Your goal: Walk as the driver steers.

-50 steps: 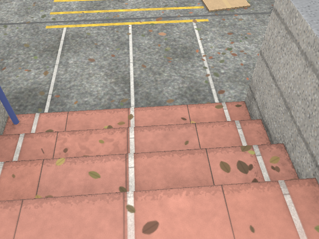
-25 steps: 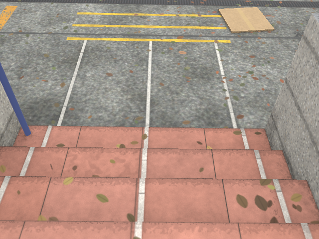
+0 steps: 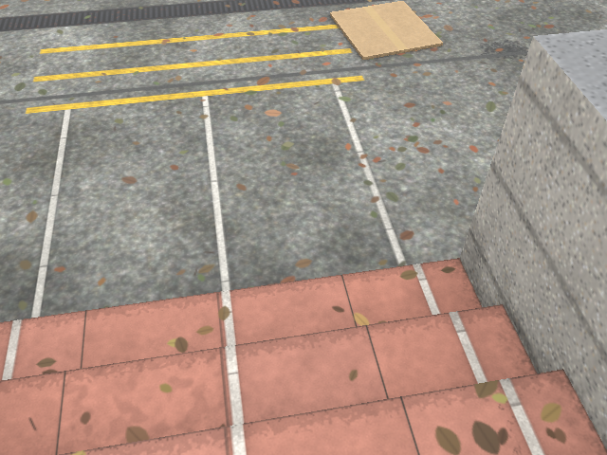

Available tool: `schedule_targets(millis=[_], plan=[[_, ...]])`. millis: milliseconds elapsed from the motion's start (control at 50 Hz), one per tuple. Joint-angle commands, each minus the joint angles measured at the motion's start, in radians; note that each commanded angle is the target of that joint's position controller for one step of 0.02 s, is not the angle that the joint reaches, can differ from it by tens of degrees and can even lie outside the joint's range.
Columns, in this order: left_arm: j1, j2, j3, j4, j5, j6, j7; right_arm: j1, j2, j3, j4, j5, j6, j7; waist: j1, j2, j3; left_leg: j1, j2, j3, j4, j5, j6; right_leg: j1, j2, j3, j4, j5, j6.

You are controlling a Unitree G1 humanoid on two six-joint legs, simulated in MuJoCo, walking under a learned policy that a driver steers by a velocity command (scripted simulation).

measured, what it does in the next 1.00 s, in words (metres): goes down: right foot, then left foot 0.14 m lower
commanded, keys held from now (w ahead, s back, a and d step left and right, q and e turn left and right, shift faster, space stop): w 1.00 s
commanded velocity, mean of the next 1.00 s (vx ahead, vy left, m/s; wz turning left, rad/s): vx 0.50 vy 0.00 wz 0.00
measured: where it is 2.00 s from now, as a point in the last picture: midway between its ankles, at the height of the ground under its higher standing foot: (280, 362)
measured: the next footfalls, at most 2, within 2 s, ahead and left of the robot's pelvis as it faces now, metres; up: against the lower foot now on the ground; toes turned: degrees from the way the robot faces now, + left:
right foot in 0.18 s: +0.24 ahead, -0.14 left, +0.00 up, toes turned -3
left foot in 0.80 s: +0.57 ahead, +0.07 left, -0.14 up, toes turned +3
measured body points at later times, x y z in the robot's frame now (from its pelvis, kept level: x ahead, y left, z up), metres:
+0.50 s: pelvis +0.25 -0.07 -0.01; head +0.26 -0.07 +0.44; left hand +0.13 +0.12 -0.15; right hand +0.40 -0.28 -0.14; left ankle +0.43 +0.11 -0.68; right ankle +0.20 -0.14 -0.75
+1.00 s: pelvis +0.55 +0.00 -0.15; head +0.55 +0.00 +0.30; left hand +0.59 +0.23 -0.30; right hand +0.50 -0.25 -0.30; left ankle +0.53 +0.07 -0.89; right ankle +0.57 -0.16 -0.79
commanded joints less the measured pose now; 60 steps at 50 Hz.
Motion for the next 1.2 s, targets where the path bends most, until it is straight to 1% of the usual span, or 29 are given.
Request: schedule_targets(millis=[20, 100, 160, 180, 200, 220, 240, 260, 320, 380, 420, 500, 600, 740, 760, 780, 800, 820, 840, 860, 880, 900, 940, 960, 980, 1040, 1100, 1140, 1200], plan=[[-0.028, 0.055, 0.014, -0.031, -0.001, 0.001, 0.007, 0.064, -0.141, -0.026, -0.003, -0.005, -0.004, 0.008, 0.035, 0.100, 0.065, 0.108, 0.324, -0.202, -0.084, 0.392, 0.225, -0.042, 0.007, 0.023, -0.121, 0.024, 0.005], [-0.117, 0.054, 0.026, -0.032, -0.006, -0.009, 0.006, 0.058, -0.151, -0.033, 0.004, -0.014, 0.026, 0.003, 0.019, 0.119, 0.073, 0.121, 0.321, -0.155, -0.055, 0.321, 0.176, 0.071, 0.032, -0.022, -0.181, -0.064, -0.022], [-0.023, 0.102, 0.055, 0.002, -0.037, -0.041, 0.014, -0.018, -0.204, -0.051, -0.023, 0.002, 0.033, -0.003, 0.093, 0.117, 0.037, -0.019, 0.260, -0.095, 0.086, 0.439, 0.129, 0.406, 0.098, -0.086, -0.242, 0.000, -0.063], [0.151, 0.163, 0.079, 0.054, -0.039, -0.054, 0.021, -0.020, -0.183, -0.049, -0.031, -0.010, 0.026, -0.001, 0.147, 0.041, -0.052, -0.159, 0.177, -0.030, 0.297, 0.389, 0.065, 0.665, 0.044, -0.007, -0.203, 0.116, -0.123], [0.453, 0.216, 0.089, 0.117, -0.033, -0.046, 0.025, 0.084, -0.062, -0.013, -0.060, -0.034, 0.010, 0.017, 0.222, -0.223, -0.330, -0.508, 0.020, -0.013, 0.650, -0.062, -0.023, 1.180, -0.196, 0.402, -0.316, 0.004, -0.345], [0.618, 0.187, 0.089, 0.191, 0.003, -0.046, 0.027, -0.039, -0.105, -0.034, -0.072, -0.020, 0.004, 0.034, 0.300, -0.134, -0.219, -0.713, 0.000, -0.125, 0.961, -0.373, 0.005, 1.153, -0.266, 0.647, -0.443, -0.076, -0.353], [0.507, 0.191, 0.095, 0.185, 0.014, -0.065, 0.031, -0.137, -0.140, -0.057, -0.104, -0.003, -0.006, 0.024, 0.261, -0.038, -0.022, -0.787, 0.052, -0.211, 1.063, -0.283, 0.047, 0.947, -0.256, 0.539, -0.467, -0.183, -0.284], [0.377, 0.132, 0.077, 0.162, 0.003, -0.067, 0.035, -0.167, -0.157, -0.067, -0.106, -0.008, -0.005, 0.006, 0.198, 0.001, 0.031, -0.736, 0.116, -0.184, 1.074, -0.197, 0.060, 0.768, -0.230, 0.422, -0.487, -0.193, -0.255], [0.280, -0.023, 0.024, 0.131, -0.010, -0.061, 0.046, -0.187, -0.056, -0.048, -0.141, -0.034, 0.026, -0.005, 0.092, 0.012, 0.048, -0.584, 0.185, -0.174, 0.956, -0.056, 0.069, 0.536, -0.155, 0.244, -0.546, -0.007, -0.216], [0.372, -0.002, 0.023, 0.168, 0.010, -0.080, 0.040, -0.238, -0.065, -0.055, -0.158, -0.020, 0.045, 0.018, 0.112, -0.002, 0.089, -0.613, 0.175, -0.132, 0.754, 0.106, 0.052, 0.473, -0.107, 0.151, -0.572, 0.037, -0.224], [0.430, 0.006, 0.014, 0.205, 0.035, -0.080, 0.028, -0.254, -0.049, -0.046, -0.173, -0.044, 0.058, 0.036, 0.103, -0.008, 0.078, -0.610, 0.184, -0.118, 0.725, 0.311, 0.044, 0.412, -0.093, 0.116, -0.495, 0.123, -0.220], [0.524, -0.016, -0.019, 0.245, 0.013, -0.085, 0.040, -0.386, -0.082, -0.040, -0.227, -0.038, 0.043, 0.038, 0.165, 0.024, 0.060, -0.647, 0.182, -0.119, 0.407, 0.704, 0.021, 0.421, -0.043, 0.090, -0.362, 0.082, -0.180], [0.619, -0.035, -0.057, 0.291, 0.021, -0.069, 0.039, -0.479, -0.085, -0.040, -0.289, -0.043, 0.068, 0.032, 0.173, -0.001, 0.124, -0.550, 0.153, -0.105, 0.385, 0.647, 0.002, 0.356, -0.061, 0.152, -0.263, -0.027, -0.178], [0.695, 0.007, -0.034, 0.320, 0.008, -0.036, 0.062, -0.596, -0.098, -0.035, -0.270, -0.027, 0.059, 0.032, 0.249, 0.024, 0.180, -0.424, 0.180, -0.069, 0.074, 0.488, 0.018, 0.499, -0.051, 0.204, -0.054, -0.101, -0.134], [0.657, 0.044, -0.026, 0.287, 0.021, -0.029, 0.050, -0.503, -0.099, -0.039, -0.242, -0.033, 0.046, 0.027, 0.210, 0.009, 0.127, -0.197, 0.136, -0.005, 0.185, 0.492, 0.012, 0.388, -0.023, 0.178, 0.012, -0.055, -0.128], [0.583, 0.052, -0.018, 0.269, -0.001, -0.025, 0.039, -0.360, -0.164, -0.065, -0.172, -0.011, 0.041, 0.019, 0.132, 0.100, 0.122, -0.101, 0.149, -0.025, -0.018, 0.493, 0.027, 0.410, 0.008, 0.137, 0.147, -0.022, -0.101], [0.559, 0.090, -0.010, 0.259, 0.015, -0.008, 0.006, -0.122, -0.217, -0.095, -0.102, -0.005, 0.037, 0.013, 0.030, 0.135, 0.050, 0.208, 0.147, 0.031, -0.010, 0.583, 0.042, 0.290, 0.058, 0.066, 0.370, 0.008, -0.066], [0.702, -0.018, -0.027, 0.296, 0.033, -0.007, -0.037, 0.156, -0.295, -0.125, -0.063, -0.016, 0.049, 0.021, -0.021, 0.301, -0.229, 0.737, 0.311, -0.107, 0.363, 1.094, 0.221, -0.011, 0.132, 0.034, 0.843, -0.400, 0.014], [0.781, -0.041, -0.037, 0.281, 0.008, -0.021, -0.062, 0.297, -0.334, -0.129, -0.028, -0.022, 0.049, 0.044, -0.044, 0.332, -0.458, 0.928, 0.478, -0.355, 0.434, 1.297, 0.403, -0.119, 0.186, 0.081, 1.232, -0.829, 0.042], [0.592, 0.024, -0.008, 0.178, -0.024, -0.045, -0.057, 0.270, -0.348, -0.148, 0.017, -0.038, 0.047, 0.050, -0.081, 0.208, -0.281, 0.859, 0.515, -0.541, 0.307, 0.834, 0.433, -0.433, 0.212, 0.113, 1.341, -0.775, 0.042], [0.433, 0.035, -0.002, 0.126, -0.039, -0.060, -0.035, 0.098, -0.324, -0.148, -0.013, -0.042, 0.043, 0.039, -0.030, 0.074, -0.056, 0.567, 0.532, -0.462, 0.212, 0.550, 0.379, -0.550, 0.098, 0.083, 1.272, -0.630, 0.017], [0.394, 0.037, -0.002, 0.112, -0.003, -0.059, -0.007, -0.082, -0.180, -0.100, -0.078, -0.050, 0.042, 0.030, 0.049, -0.075, -0.014, 0.292, 0.456, -0.356, 0.142, 0.326, 0.304, -0.398, -0.001, 0.131, 0.986, -0.418, -0.007], [0.336, -0.022, -0.007, 0.116, 0.039, -0.042, 0.017, -0.189, 0.000, -0.040, -0.129, -0.048, 0.022, 0.007, 0.147, 0.014, 0.129, -0.193, 0.315, -0.236, 0.042, 0.357, 0.252, -0.121, -0.095, 0.144, 0.577, -0.111, -0.051], [0.321, -0.038, -0.007, 0.116, 0.050, -0.029, 0.012, -0.180, -0.025, -0.046, -0.122, -0.033, 0.014, -0.002, 0.149, 0.086, 0.160, -0.288, 0.281, -0.217, 0.031, 0.347, 0.252, -0.081, -0.075, 0.098, 0.525, -0.093, -0.057], [0.334, -0.023, -0.004, 0.130, 0.043, -0.024, -0.003, -0.109, -0.040, -0.043, -0.100, -0.005, 0.005, -0.006, 0.117, 0.040, 0.133, -0.315, 0.271, -0.179, 0.025, 0.300, 0.278, -0.047, -0.061, 0.067, 0.345, 0.024, -0.047], [0.305, -0.029, -0.017, 0.103, 0.046, -0.018, -0.025, -0.016, -0.133, -0.053, -0.060, -0.045, -0.010, 0.012, 0.133, 0.086, 0.072, -0.325, 0.272, -0.215, 0.130, 0.431, 0.281, 0.000, -0.048, 0.051, 0.287, 0.170, -0.009], [0.120, 0.019, -0.026, 0.067, 0.050, -0.031, -0.024, 0.016, -0.050, -0.015, -0.063, -0.019, -0.013, -0.026, 0.047, 0.002, 0.069, -0.236, 0.183, -0.166, 0.281, 0.149, 0.193, -0.107, -0.069, 0.090, -0.097, 0.642, -0.005], [0.123, 0.040, -0.024, 0.047, 0.043, -0.012, -0.021, 0.010, -0.068, -0.002, -0.053, -0.047, 0.002, -0.001, 0.087, 0.069, 0.102, -0.527, 0.170, -0.166, 0.268, 0.011, 0.196, 0.180, -0.018, 0.022, -0.009, 0.623, -0.005], [-0.035, 0.077, -0.027, -0.029, 0.045, 0.002, -0.019, 0.096, -0.090, 0.004, -0.020, -0.037, 0.002, -0.002, 0.031, 0.045, 0.176, -0.356, 0.235, -0.255, 0.348, -0.068, 0.208, 0.092, -0.021, 0.032, -0.112, 0.396, 0.011]])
